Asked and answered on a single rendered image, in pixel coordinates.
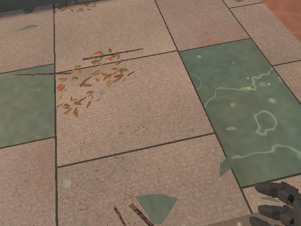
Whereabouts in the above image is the right robot hand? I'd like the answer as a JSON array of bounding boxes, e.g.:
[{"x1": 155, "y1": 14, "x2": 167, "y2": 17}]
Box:
[{"x1": 249, "y1": 182, "x2": 301, "y2": 226}]

